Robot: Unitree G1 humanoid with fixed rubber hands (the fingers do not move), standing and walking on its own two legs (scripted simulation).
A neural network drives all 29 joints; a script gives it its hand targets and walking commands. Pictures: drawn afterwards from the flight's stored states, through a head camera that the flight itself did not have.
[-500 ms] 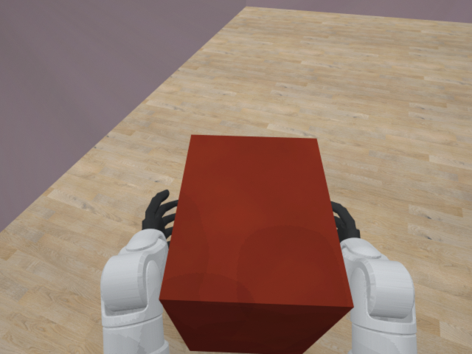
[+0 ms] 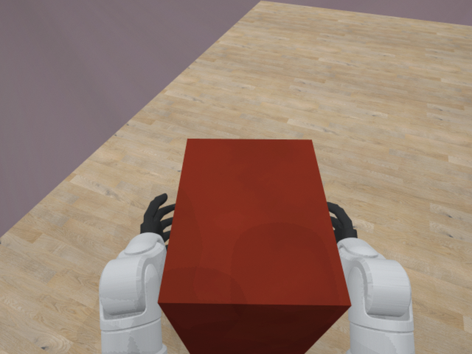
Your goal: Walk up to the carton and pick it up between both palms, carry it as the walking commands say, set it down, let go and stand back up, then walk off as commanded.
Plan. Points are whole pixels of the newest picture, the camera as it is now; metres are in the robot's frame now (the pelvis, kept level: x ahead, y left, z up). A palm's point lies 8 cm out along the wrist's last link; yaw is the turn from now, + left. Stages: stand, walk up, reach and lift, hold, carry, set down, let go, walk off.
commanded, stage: carry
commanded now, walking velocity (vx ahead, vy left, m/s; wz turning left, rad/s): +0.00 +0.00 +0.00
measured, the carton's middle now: (247, 253) +0.30 +0.01 +0.03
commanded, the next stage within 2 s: none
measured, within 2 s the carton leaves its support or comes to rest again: neither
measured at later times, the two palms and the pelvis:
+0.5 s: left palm (132, 265) +0.24 +0.17 +0.12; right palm (351, 277) +0.23 -0.12 +0.11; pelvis -0.04 +0.01 +0.00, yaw -1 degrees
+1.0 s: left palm (148, 273) +0.22 +0.14 +0.12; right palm (371, 287) +0.22 -0.14 +0.10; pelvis -0.05 -0.01 +0.00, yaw -1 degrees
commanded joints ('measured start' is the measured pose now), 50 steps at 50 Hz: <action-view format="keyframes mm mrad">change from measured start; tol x4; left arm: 1 -527 -915 -829 -102 -437 28 -256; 4 -482 -916 -805 -36 -414 31 -262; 17 -505 -898 -791 69 -395 61 -271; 27 -553 -899 -775 62 -412 61 -276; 50 -529 -873 -745 45 -407 67 -272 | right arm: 1 -511 921 686 -140 431 -40 249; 19 -542 893 653 -11 395 -2 258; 50 -601 901 673 -59 395 6 227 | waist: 1 -25 160 -461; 7 -19 -21 -489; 12 -14 105 -453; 17 -15 87 -357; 26 -14 55 -334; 50 -19 -29 -373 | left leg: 1 339 310 -419 -287 648 59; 6 143 175 -236 -190 560 -70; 8 251 149 -189 -201 524 -75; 10 306 195 -250 -229 644 -43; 15 183 243 -356 -388 201 -5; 21 140 222 -342 -416 128 -11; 27 82 195 -319 -439 -32 -11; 50 103 150 -238 -309 193 3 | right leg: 1 70 -5 -14 -201 71 -68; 3 244 -23 -19 -438 246 -80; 4 357 -64 25 -479 337 -91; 6 474 -176 136 -438 546 -131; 7 411 -193 123 -389 630 -150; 8 325 -167 65 -330 634 -146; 11 218 -69 23 -310 268 -111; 13 201 -48 23 -330 188 -113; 38 237 -110 112 -474 267 -155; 50 240 -117 110 -446 343 -155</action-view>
